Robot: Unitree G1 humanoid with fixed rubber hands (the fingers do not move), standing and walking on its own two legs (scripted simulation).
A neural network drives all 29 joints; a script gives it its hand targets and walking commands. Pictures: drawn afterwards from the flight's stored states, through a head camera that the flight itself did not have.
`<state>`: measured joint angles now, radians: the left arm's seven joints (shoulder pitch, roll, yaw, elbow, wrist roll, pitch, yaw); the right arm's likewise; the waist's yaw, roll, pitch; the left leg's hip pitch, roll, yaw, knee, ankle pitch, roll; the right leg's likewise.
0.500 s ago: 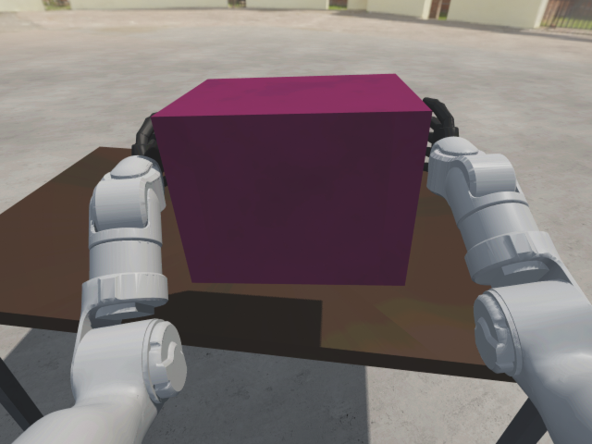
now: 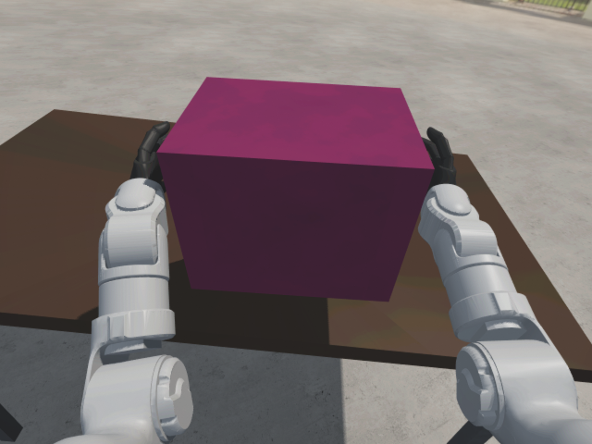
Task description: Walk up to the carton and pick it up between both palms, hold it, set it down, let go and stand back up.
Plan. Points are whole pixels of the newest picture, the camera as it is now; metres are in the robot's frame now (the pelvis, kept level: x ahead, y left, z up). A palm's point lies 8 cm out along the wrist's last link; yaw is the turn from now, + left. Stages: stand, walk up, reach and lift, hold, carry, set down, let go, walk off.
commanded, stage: set down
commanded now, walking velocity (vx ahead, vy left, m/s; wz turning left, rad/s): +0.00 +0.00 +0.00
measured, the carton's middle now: (296, 187) +0.42 -0.02 +0.18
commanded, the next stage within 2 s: none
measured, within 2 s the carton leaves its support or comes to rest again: neither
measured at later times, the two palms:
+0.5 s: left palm (170, 186) +0.39 +0.15 +0.20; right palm (456, 195) +0.35 -0.22 +0.22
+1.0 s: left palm (204, 198) +0.42 +0.12 +0.17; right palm (470, 216) +0.34 -0.25 +0.19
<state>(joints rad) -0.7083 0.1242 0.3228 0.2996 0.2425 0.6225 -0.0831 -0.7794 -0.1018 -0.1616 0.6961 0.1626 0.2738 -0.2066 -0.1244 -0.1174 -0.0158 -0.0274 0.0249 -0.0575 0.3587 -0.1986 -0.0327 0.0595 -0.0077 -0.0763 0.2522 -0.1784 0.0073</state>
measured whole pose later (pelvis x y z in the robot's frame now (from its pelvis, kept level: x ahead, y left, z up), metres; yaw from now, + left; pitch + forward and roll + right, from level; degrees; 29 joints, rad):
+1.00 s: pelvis +0.00 +0.00 +0.00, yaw -3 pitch -6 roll +0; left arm -0.78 0.10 0.31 0.65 0.25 0.41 -0.06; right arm -0.76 -0.07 -0.37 0.81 -0.03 0.05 -0.11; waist -0.14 -0.09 0.00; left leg -0.03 0.02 0.00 0.30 -0.17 -0.02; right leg -0.01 -0.02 -0.02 0.29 -0.18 0.02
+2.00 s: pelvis +0.01 +0.00 +0.00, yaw -4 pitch -1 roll +0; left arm -0.87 0.15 0.38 0.98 0.22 0.21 -0.08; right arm -0.78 0.02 -0.53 0.79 -0.22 0.04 -0.10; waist -0.15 -0.05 -0.03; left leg -0.09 0.01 0.02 0.26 -0.16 -0.02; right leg -0.10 -0.02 0.00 0.30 -0.19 0.02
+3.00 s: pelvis +0.02 +0.01 +0.00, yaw -5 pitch +9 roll +0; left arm -1.06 0.26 0.35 1.31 0.14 -0.03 -0.12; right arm -0.80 0.05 -0.62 0.81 -0.31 -0.02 -0.09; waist -0.18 -0.03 -0.07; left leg -0.28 0.01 0.04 0.31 -0.18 -0.01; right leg -0.28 -0.02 0.01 0.32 -0.18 0.03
